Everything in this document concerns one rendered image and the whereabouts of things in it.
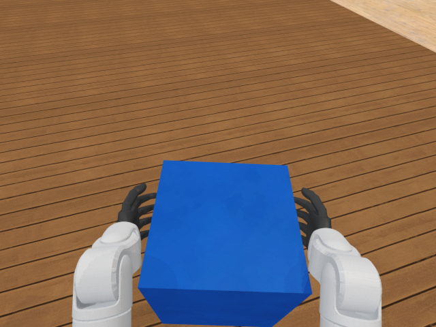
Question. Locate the robot right forearm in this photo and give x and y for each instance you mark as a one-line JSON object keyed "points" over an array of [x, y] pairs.
{"points": [[350, 286]]}

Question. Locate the carton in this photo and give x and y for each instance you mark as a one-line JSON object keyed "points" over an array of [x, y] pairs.
{"points": [[224, 246]]}

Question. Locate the robot left forearm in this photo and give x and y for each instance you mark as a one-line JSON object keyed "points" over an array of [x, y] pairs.
{"points": [[103, 287]]}

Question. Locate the right robot hand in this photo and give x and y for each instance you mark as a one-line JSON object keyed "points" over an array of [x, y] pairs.
{"points": [[316, 217]]}

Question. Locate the left robot hand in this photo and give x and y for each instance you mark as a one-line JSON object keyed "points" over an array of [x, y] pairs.
{"points": [[130, 211]]}

